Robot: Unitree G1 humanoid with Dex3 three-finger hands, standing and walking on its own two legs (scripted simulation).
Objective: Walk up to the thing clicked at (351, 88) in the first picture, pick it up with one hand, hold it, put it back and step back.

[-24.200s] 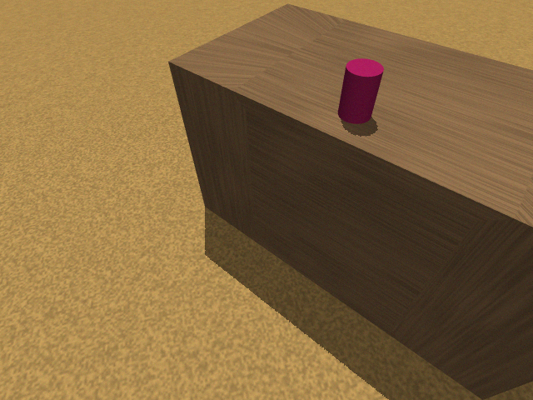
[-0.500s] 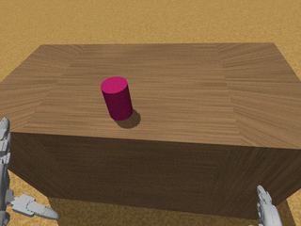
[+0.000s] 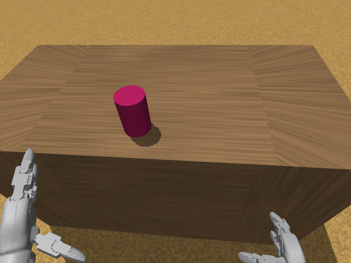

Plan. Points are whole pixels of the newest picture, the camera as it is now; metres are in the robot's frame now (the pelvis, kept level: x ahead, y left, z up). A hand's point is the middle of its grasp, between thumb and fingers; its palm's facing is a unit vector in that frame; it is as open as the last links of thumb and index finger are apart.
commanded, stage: home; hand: left
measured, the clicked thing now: (133, 112) +0.50 +0.17 +0.04
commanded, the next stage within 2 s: none
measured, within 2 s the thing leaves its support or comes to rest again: neither
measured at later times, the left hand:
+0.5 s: hand (119, 238) +0.19 +0.18 -0.10, palm faces +0.09 -0.97 -0.21, open 17.7 cm
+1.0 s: hand (104, 255) +0.16 +0.22 -0.13, palm faces -0.06 -0.94 -0.34, open 17.6 cm
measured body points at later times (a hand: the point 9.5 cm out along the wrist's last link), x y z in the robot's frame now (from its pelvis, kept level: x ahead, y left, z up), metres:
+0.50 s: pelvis +0.02 +0.00 +0.00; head +0.04 +0.01 +0.45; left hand +0.18 +0.23 -0.08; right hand +0.16 -0.24 -0.10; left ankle +0.02 +0.13 -0.74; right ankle +0.02 -0.13 -0.74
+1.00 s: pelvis +0.02 +0.00 +0.00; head +0.01 +0.00 +0.45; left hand +0.16 +0.27 -0.10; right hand +0.14 -0.27 -0.11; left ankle +0.02 +0.13 -0.74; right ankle +0.02 -0.13 -0.74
